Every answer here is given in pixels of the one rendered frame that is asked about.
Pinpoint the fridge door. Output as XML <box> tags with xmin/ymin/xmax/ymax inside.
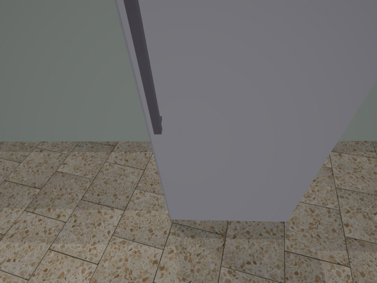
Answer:
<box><xmin>117</xmin><ymin>0</ymin><xmax>377</xmax><ymax>222</ymax></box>

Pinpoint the handle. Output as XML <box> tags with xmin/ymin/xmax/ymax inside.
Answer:
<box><xmin>124</xmin><ymin>0</ymin><xmax>162</xmax><ymax>134</ymax></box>

